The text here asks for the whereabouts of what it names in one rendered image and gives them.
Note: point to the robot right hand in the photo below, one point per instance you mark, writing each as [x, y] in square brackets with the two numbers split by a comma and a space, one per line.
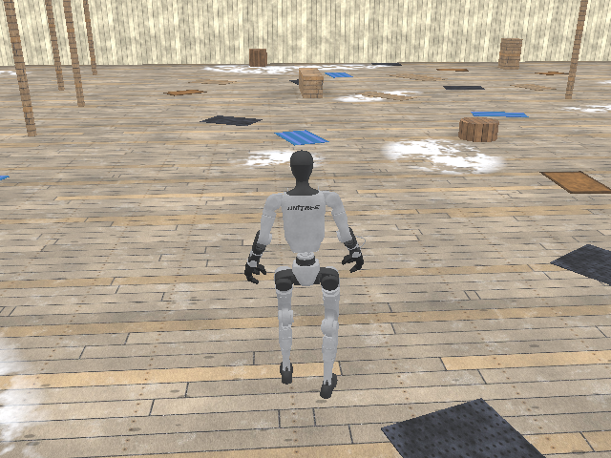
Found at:
[357, 266]

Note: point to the right robot forearm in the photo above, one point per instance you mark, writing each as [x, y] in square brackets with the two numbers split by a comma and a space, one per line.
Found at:
[353, 246]

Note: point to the robot left thigh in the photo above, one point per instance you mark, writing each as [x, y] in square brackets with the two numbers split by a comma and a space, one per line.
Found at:
[283, 279]

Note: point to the humanoid robot torso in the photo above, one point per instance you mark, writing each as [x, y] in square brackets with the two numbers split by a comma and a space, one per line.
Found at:
[304, 230]

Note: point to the left robot upper arm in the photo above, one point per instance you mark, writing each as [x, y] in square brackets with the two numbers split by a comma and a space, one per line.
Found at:
[273, 202]

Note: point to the robot left hand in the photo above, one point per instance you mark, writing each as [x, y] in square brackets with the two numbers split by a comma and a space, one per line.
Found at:
[255, 270]

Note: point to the right robot upper arm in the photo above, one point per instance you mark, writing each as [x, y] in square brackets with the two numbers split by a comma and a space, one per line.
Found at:
[338, 212]

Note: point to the left robot forearm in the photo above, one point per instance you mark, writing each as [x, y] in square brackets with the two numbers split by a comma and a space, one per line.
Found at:
[256, 252]

